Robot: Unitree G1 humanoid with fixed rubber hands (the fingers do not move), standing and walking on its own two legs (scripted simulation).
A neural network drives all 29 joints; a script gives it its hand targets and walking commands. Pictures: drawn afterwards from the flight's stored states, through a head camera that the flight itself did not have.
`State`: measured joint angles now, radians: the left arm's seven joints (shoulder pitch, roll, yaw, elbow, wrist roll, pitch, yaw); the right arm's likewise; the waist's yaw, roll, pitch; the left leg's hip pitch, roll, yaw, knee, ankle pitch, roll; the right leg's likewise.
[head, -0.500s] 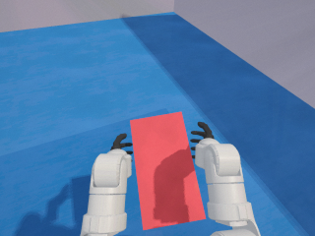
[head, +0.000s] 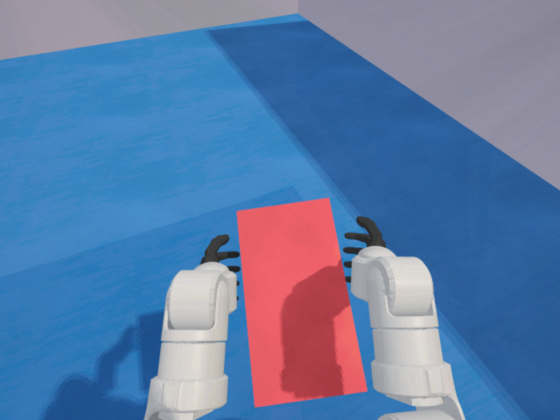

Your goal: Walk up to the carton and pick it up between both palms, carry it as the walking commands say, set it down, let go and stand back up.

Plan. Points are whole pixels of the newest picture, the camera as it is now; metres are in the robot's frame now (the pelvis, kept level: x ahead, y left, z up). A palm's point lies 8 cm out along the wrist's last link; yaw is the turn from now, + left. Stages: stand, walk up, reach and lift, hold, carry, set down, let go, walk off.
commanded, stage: carry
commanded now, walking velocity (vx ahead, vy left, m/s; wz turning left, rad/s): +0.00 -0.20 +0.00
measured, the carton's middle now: (296, 298) +0.34 -0.02 -0.03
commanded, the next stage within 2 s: none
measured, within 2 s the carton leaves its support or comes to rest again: neither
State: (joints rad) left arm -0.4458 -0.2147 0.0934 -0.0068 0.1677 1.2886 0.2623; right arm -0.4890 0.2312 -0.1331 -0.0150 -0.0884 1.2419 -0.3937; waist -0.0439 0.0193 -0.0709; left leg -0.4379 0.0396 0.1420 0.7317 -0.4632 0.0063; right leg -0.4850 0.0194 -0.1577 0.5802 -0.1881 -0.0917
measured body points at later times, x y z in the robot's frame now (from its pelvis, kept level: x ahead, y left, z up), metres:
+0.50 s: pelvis -0.07 -0.16 +0.00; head -0.06 -0.17 +0.45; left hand +0.25 -0.06 +0.07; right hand +0.25 -0.29 +0.08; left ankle -0.07 -0.05 -0.69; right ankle +0.01 -0.24 -0.72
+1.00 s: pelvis +0.00 -0.28 +0.03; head -0.01 -0.30 +0.48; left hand +0.28 -0.11 +0.11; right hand +0.34 -0.32 +0.12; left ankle -0.01 -0.12 -0.65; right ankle -0.02 -0.35 -0.72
